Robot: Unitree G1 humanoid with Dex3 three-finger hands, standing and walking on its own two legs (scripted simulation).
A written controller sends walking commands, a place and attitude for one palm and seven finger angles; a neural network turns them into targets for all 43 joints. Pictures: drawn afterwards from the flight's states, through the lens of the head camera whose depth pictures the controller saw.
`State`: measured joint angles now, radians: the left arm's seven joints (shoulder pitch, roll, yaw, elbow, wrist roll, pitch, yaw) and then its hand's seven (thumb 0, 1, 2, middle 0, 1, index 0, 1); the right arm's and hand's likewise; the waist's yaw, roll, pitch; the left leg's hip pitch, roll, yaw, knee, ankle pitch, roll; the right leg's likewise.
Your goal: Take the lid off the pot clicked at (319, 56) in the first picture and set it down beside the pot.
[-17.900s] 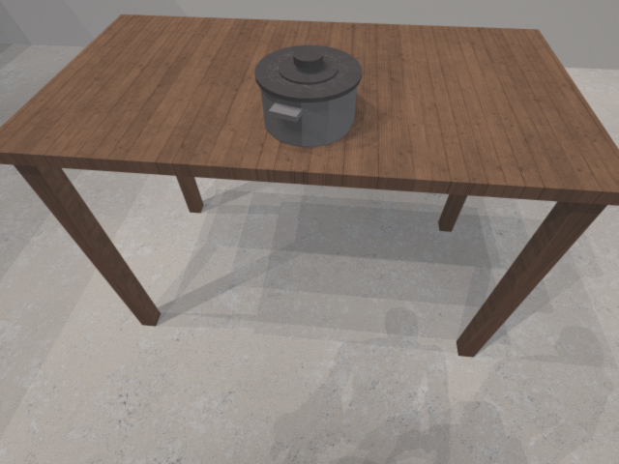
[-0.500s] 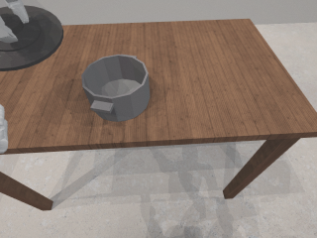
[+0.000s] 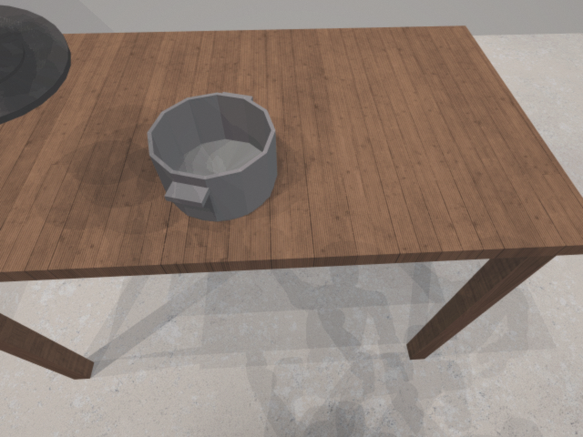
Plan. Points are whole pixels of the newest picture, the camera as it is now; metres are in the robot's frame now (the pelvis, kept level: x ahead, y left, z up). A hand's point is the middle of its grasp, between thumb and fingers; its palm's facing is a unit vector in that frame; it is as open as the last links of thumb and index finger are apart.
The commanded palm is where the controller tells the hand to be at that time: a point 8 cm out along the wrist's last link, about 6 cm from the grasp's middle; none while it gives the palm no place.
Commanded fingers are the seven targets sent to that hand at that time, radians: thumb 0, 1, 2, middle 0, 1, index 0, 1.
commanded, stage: lower the lid onto the table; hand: left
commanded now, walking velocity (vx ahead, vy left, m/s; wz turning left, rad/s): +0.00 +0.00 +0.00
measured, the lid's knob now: out of the picture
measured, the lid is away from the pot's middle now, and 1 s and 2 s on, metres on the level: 0.24 0.22 0.22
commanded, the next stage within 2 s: none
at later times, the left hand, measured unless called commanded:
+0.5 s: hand out of the picture +0.47 +0.32 +0.26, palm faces -0.26 -0.17 -0.95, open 8.3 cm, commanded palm +0.48 +0.32 +0.34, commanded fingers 0.00 0.54 1.07 -0.78 -1.13 -0.79 -1.07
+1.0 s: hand (4, 88) +0.48 +0.31 +0.22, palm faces -0.33 -0.17 -0.93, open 8.3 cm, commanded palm +0.49 +0.32 +0.30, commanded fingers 0.00 0.54 1.07 -0.78 -1.13 -0.79 -1.07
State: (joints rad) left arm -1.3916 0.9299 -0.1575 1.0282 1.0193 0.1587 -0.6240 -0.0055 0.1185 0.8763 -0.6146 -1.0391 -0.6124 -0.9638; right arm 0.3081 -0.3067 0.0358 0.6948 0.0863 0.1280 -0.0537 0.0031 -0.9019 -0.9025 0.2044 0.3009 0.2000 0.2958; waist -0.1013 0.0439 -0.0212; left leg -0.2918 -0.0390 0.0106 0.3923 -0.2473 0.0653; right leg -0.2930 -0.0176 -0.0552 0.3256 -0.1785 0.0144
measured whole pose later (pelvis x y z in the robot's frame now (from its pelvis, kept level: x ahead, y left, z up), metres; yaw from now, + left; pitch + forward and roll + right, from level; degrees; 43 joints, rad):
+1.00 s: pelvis +0.00 +0.00 +0.00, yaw +0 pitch +9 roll -2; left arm -1.35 0.86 -0.14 1.16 1.01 0.16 -0.59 -0.01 0.12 0.88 -0.61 -1.04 -0.61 -0.96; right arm 0.33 -0.31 0.03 0.71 0.08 0.09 -0.05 0.00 -0.90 -0.90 0.21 0.30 0.20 0.30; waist -0.13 0.04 -0.02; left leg -0.32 -0.03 0.01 0.43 -0.27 0.07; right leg -0.32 -0.01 -0.05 0.35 -0.19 0.02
